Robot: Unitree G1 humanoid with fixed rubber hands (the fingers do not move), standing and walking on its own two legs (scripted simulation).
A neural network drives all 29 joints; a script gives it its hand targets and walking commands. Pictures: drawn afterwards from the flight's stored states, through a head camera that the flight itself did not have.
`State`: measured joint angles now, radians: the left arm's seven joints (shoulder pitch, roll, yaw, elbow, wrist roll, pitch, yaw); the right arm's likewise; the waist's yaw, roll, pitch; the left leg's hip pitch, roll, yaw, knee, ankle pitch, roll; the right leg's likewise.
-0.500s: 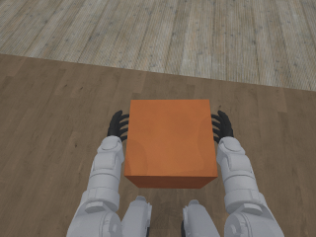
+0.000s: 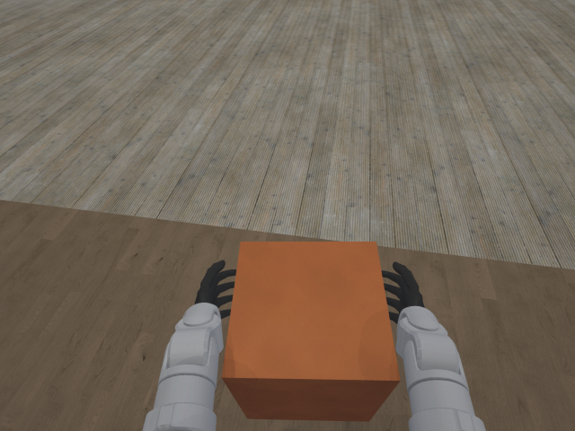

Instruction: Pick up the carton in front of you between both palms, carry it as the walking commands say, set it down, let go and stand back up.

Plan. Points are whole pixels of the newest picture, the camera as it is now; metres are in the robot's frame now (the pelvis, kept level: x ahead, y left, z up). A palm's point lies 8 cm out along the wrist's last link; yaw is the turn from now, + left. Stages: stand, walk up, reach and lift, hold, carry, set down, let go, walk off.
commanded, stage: reach and lift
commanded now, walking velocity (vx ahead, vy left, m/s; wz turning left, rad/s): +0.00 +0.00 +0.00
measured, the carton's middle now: (307, 335) +0.29 +0.00 -0.06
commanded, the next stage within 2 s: hold in 1.04 s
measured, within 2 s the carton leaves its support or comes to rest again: neither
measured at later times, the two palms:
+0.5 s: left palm (205, 302) +0.29 +0.15 +0.04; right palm (417, 308) +0.29 -0.15 +0.04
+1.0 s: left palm (205, 297) +0.29 +0.15 +0.05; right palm (418, 302) +0.29 -0.15 +0.05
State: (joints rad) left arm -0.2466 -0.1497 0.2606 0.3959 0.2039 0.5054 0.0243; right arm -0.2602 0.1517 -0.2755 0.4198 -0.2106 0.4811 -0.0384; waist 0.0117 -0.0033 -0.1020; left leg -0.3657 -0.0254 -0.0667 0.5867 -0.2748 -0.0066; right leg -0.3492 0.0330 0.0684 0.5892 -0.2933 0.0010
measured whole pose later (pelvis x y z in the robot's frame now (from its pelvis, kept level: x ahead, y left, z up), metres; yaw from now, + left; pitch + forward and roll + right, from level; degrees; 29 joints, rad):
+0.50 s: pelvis -0.02 +0.00 +0.01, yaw +0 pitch -5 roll +0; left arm -0.35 -0.18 0.33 0.38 0.30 0.62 -0.02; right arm -0.36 0.17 -0.34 0.40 -0.31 0.59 0.01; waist 0.01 -0.01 0.03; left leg -0.17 -0.03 -0.06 0.46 -0.21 0.00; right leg -0.16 0.03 0.08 0.47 -0.23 0.00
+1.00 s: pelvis +0.00 +0.00 +0.02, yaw +0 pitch -6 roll +0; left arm -0.25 -0.15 0.22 0.26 0.27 0.69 -0.01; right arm -0.26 0.15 -0.24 0.28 -0.28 0.67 0.00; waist 0.01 -0.01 0.02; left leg -0.08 -0.02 -0.06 0.37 -0.19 0.00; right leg -0.06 0.02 0.08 0.38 -0.21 0.00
